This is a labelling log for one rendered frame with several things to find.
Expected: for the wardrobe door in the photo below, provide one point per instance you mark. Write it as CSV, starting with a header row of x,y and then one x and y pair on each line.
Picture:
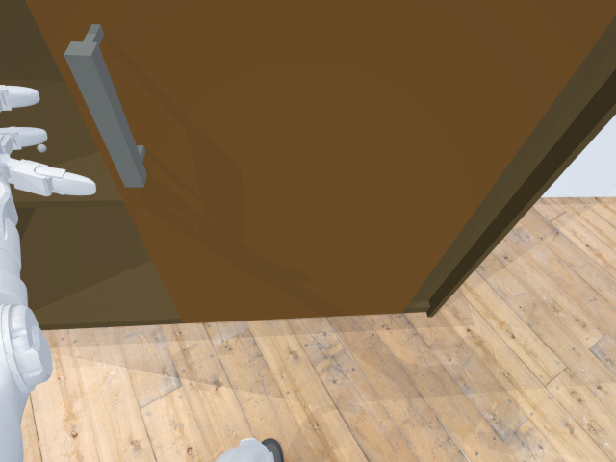
x,y
317,158
595,69

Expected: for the robot left upper arm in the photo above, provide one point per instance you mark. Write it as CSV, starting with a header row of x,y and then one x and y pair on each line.
x,y
25,361

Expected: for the left robot shin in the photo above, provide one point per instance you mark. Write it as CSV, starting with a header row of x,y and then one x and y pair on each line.
x,y
251,441

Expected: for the handle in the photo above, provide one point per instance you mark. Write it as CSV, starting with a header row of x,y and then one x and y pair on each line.
x,y
88,67

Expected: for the left robot foot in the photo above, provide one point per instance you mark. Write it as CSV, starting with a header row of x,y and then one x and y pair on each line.
x,y
274,447

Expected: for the robot left forearm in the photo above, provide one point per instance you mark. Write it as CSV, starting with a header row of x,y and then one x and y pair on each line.
x,y
12,288

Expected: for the robot left hand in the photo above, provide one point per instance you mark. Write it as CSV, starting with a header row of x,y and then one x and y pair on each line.
x,y
31,176

